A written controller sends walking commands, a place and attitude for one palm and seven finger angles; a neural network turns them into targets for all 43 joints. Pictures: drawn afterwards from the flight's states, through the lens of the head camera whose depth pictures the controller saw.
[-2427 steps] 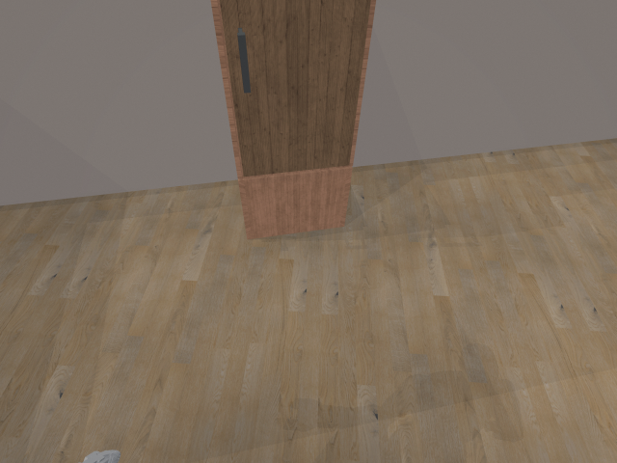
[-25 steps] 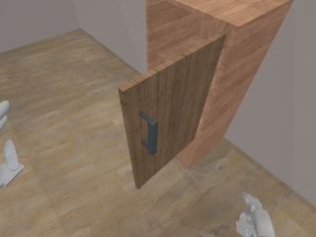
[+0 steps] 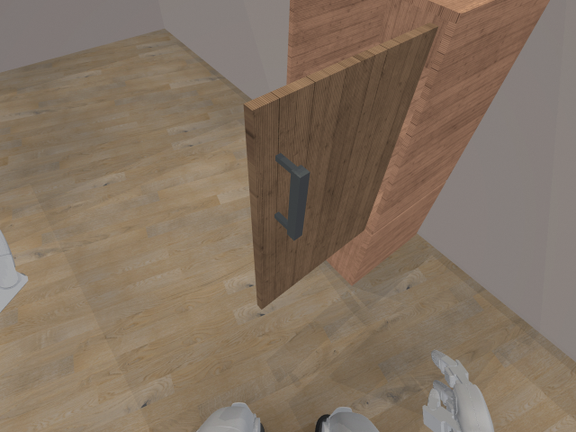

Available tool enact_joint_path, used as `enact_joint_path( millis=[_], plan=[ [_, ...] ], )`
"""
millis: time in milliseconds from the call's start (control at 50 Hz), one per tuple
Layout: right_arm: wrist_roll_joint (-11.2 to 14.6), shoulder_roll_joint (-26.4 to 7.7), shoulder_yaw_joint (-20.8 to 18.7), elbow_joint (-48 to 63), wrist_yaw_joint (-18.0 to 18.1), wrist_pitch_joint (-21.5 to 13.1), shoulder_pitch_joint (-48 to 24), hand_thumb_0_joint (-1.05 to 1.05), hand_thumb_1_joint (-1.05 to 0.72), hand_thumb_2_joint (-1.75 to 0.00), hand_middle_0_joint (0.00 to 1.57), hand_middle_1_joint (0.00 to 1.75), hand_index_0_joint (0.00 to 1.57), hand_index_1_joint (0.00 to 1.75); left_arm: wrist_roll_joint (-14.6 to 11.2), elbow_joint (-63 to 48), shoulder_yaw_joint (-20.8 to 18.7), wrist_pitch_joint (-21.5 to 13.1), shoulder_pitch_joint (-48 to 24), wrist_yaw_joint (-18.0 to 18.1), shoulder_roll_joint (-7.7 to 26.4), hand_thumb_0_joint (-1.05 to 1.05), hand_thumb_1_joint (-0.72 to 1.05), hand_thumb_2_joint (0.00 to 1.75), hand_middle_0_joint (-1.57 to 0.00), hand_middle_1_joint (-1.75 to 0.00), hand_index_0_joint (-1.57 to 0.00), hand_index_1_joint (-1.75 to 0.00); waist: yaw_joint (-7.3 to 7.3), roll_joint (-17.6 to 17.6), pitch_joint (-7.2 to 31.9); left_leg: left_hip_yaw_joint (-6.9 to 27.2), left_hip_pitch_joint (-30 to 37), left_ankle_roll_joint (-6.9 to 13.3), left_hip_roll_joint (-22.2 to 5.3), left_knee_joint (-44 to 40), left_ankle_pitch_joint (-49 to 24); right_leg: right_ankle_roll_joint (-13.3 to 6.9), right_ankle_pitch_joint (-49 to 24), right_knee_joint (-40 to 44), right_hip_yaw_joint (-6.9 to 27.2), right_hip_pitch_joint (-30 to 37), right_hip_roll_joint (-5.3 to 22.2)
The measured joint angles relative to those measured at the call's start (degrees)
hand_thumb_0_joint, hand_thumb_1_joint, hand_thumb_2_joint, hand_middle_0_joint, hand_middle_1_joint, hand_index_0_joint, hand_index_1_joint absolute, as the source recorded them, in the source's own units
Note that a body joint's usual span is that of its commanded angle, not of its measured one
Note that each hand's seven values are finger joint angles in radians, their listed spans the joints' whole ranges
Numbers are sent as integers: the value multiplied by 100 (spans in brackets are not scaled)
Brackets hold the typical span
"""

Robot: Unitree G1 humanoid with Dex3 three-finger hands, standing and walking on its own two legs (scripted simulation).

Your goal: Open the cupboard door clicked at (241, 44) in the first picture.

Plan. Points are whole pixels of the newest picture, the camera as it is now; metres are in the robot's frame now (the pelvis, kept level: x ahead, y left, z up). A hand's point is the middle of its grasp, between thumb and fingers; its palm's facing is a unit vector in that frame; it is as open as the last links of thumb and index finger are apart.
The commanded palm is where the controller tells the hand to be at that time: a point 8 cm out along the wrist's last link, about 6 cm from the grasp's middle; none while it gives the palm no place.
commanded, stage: step back with the hand held close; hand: left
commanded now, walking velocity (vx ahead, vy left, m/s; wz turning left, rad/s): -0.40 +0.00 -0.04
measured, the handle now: (289, 199) +0.45 +0.03 +0.05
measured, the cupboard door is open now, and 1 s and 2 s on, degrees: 92 92 92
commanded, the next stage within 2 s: stop stepping back and stand still in 0.66 s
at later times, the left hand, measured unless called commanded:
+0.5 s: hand out of the picture +0.13 +0.28 +0.19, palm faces +0.42 -0.74 -0.52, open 7.4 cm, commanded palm +0.05 +0.30 +0.20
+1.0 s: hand out of the picture +0.01 +0.20 +0.19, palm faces +0.27 -0.80 -0.53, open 7.4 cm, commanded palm -0.05 +0.26 +0.20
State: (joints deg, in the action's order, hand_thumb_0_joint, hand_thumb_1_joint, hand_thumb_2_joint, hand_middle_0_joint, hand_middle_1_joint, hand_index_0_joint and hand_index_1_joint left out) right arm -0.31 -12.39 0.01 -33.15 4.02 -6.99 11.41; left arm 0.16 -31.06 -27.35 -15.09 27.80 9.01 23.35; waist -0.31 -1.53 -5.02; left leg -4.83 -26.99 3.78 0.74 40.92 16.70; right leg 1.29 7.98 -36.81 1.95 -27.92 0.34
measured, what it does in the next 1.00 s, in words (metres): walks backwards: left foot, then right foot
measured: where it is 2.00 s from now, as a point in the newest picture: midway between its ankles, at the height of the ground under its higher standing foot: outside the picture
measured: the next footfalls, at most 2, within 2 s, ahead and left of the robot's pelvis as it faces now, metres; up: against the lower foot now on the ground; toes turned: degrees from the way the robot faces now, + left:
left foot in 0.42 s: -0.05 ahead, +0.13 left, +0.00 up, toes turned +5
right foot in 0.68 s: -0.12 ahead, -0.11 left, +0.00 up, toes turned -4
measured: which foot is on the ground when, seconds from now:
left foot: down 0.00-0.20, up 0.22-0.40, down 0.42-0.70, up 0.72-0.98, down 1.00-1.00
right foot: down 0.00-0.42, up 0.44-0.66, down 0.68-1.00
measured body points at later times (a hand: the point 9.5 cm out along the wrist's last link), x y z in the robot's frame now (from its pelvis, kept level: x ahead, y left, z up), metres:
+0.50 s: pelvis -0.08 +0.00 +0.02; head -0.03 +0.03 +0.46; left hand +0.10 +0.31 +0.21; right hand +0.12 -0.23 -0.05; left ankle -0.09 +0.12 -0.71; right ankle -0.02 -0.12 -0.68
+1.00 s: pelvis -0.21 -0.03 +0.02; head -0.19 -0.01 +0.47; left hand -0.01 +0.24 +0.22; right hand -0.10 -0.32 -0.04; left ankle -0.24 +0.08 -0.71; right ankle -0.16 -0.11 -0.71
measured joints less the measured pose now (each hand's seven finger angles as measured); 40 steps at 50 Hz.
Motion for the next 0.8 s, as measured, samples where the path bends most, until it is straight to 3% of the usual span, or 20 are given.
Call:
enact_joint_path(
  millis=[60,120,160,200,260,300,360,420,440,480,520,580,660,680,720,740,800],
  plan=[
    [8,3,-36,62,3,-27,-10,2,-90,-90,21,30,20,30,22,-11,-58,10,-33,-35,115,1,89,90,-21,-30,-22,-30,101,-21,-55,-30,-109,46,-27,99,-191,16,95,-310,159,-111,-114],
    [-10,12,-102,23,1,-79,54,1,-90,-90,21,30,20,30,54,-14,-121,-27,-78,-88,194,1,89,90,-21,-30,-22,-30,188,65,-44,8,-256,45,-152,292,-415,27,772,-897,248,32,-289],
    [-33,45,-125,-70,-20,-108,42,1,-90,-90,21,30,20,30,17,-32,-210,-73,-5,-87,164,1,89,90,-21,-30,-22,-30,89,84,0,23,-335,-37,-222,353,-378,-34,1193,-946,276,214,-389],
    [-61,69,-144,-159,-36,-133,-47,2,-90,-90,21,30,20,30,-37,-69,-229,-90,49,-60,36,1,89,90,-21,-30,-22,-30,4,147,-69,54,-354,-107,-317,330,-344,-95,1000,-797,261,225,-487],
    [-35,100,-189,-325,-108,-63,-95,2,-90,-90,20,30,20,30,-59,-103,34,1,31,-48,-105,1,89,90,-21,-30,-22,-30,-75,14,-7,242,-504,-370,-79,1036,650,-107,674,-437,298,236,-355],
    [-51,128,-175,-414,-146,57,-152,2,-90,-90,20,30,20,30,-33,-107,185,69,35,-46,-129,1,89,90,-21,-30,-22,-30,-107,-169,61,265,-432,-458,51,1599,941,-79,417,-34,394,291,-213],
    [-50,191,-75,-329,-114,144,-231,2,-90,-90,20,30,20,30,-14,-142,179,97,173,-9,-1,1,89,90,-21,-30,-22,-30,-54,-445,183,233,186,-491,65,927,1060,1,-29,547,553,267,-55],
    [-44,59,-95,-70,-35,78,-307,2,-90,-90,21,30,20,30,-32,-252,105,99,212,-19,216,1,89,90,-21,-30,-22,-30,133,-233,233,389,881,-363,-204,-718,-16,124,-230,603,412,-20,-121],
    [-36,112,-163,-80,-13,54,-381,1,-90,-90,21,30,20,30,-39,-243,43,90,132,-45,349,1,89,90,-21,-30,-22,-30,139,-294,127,381,819,-338,-165,-660,-95,121,47,293,435,-123,-109],
    [-49,261,-216,-160,-32,5,-451,1,-90,-90,20,30,20,30,-123,-162,-103,79,171,-92,472,1,89,90,-21,-30,-22,-30,44,-360,55,281,797,-371,-210,-573,72,94,941,-704,381,-278,-258],
    [-72,361,-195,-222,-81,-110,-408,1,-90,-90,20,30,20,30,-205,-173,-138,163,306,-82,380,1,89,90,-21,-30,-22,-30,-18,-259,83,237,857,-422,-374,-703,75,66,1368,-1263,111,-176,-407],
    [-72,421,-103,-262,-191,-203,-296,1,-90,-90,20,30,20,30,-212,-266,34,304,410,-52,113,2,89,90,-21,-30,-22,-30,-141,-92,148,119,972,-492,-602,-1016,-151,50,1330,-981,-315,344,-421],
    [-117,466,54,-246,-251,-167,-283,1,-90,-90,21,30,20,30,-185,-300,239,418,334,-73,41,2,89,90,-21,-30,-21,-30,-190,-40,221,-64,847,-584,-752,-1135,-379,34,876,18,-451,1111,-299],
    [-132,480,90,-223,-254,-132,-314,1,-90,-90,21,30,20,30,-173,-287,222,423,309,-87,105,2,89,90,-21,-30,-21,-30,-175,-63,229,-102,748,-617,-773,-1079,-407,19,793,338,-425,1265,-283],
    [-122,452,127,-174,-256,-16,-442,1,-90,-90,21,30,20,30,-132,-234,193,401,230,-126,206,1,89,90,-21,-30,-21,-30,-120,-21,174,-84,474,-652,-846,-844,-307,-344,1023,709,-395,1279,-393],
    [-87,416,117,-176,-249,65,-513,1,-90,-90,21,30,20,30,-105,-202,217,398,201,-142,232,1,89,90,-21,-30,-21,-30,-80,13,143,70,279,-629,-783,-481,160,-478,944,721,-385,1175,-436],
    [-13,356,68,-224,-200,314,-615,1,-90,-90,21,30,20,30,-74,-181,218,466,412,-150,389,1,89,90,-21,-30,-22,-30,95,-139,159,388,-192,-596,-291,902,970,-522,539,884,-271,988,-356]
  ],
)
